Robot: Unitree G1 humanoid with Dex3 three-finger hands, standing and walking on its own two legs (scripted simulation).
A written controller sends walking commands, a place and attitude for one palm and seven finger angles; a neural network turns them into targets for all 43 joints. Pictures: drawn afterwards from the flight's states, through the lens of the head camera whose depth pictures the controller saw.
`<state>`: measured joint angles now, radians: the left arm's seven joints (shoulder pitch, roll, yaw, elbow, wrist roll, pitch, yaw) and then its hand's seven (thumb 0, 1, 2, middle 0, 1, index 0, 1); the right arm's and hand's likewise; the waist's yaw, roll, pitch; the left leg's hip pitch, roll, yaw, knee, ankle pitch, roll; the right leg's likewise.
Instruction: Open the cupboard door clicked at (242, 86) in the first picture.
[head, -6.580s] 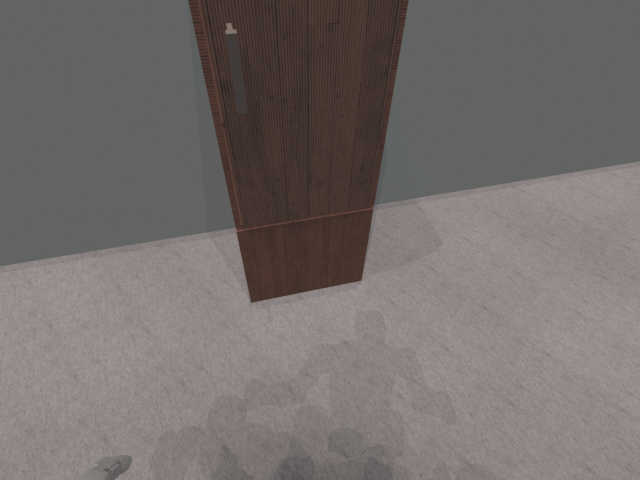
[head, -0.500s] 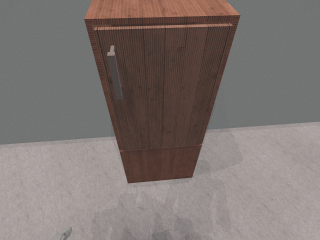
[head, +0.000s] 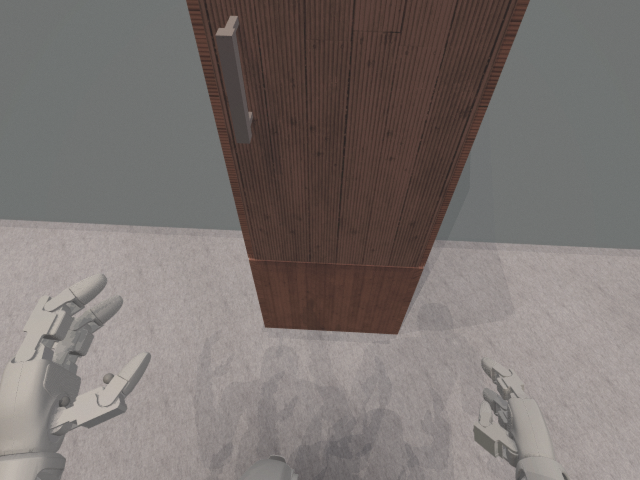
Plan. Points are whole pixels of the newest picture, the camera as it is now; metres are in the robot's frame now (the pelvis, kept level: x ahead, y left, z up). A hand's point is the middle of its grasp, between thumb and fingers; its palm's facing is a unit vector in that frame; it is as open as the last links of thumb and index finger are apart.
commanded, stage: raise the hand with hooked fingers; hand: left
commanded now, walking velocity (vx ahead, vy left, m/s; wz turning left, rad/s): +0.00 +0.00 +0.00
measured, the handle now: (238, 83) +0.57 +0.19 +0.18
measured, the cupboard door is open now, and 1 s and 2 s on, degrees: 0 0 0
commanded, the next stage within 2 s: move the hooked fingers beside the handle in 1.46 s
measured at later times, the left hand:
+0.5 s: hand (115, 289) +0.27 +0.25 +0.12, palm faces +0.05 -1.00 -0.06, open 12.8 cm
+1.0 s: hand (1, 182) +0.32 +0.34 +0.22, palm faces +0.12 -0.99 -0.05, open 14.0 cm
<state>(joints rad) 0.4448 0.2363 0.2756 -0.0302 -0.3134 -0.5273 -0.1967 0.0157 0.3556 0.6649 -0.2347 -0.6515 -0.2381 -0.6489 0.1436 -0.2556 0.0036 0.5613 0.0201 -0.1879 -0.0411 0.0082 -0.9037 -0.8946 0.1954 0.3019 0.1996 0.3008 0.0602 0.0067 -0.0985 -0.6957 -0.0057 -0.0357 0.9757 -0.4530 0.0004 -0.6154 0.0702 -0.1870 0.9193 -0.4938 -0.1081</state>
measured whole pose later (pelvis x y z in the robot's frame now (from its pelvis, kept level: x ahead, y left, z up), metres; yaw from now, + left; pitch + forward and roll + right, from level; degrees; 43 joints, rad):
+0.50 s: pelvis +0.00 +0.04 +0.03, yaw -6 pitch +5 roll +0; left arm 0.21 0.30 0.32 0.09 -0.33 -0.19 -0.25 0.00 -0.23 0.41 -0.28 -1.03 -0.29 -1.02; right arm 0.27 -0.29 -0.01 0.63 0.06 -0.24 -0.10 0.01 -0.90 -0.89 0.20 0.30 0.20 0.30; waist 0.01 0.03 -0.06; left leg -0.46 -0.03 0.00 0.72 -0.35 0.04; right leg -0.42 0.08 -0.06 0.69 -0.36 -0.08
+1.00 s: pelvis +0.00 +0.08 +0.05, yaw -4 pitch +0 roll -2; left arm -0.16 0.44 0.43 0.15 -0.30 0.05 -0.29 -0.01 -0.50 0.30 -0.30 -1.20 -0.30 -1.20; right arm 0.22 -0.24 0.09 0.63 0.06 -0.23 -0.12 0.01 -0.90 -0.89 0.20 0.30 0.21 0.30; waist 0.06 0.02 -0.02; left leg -0.28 -0.09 -0.01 0.55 -0.26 0.09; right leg -0.23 0.03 -0.06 0.51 -0.28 -0.03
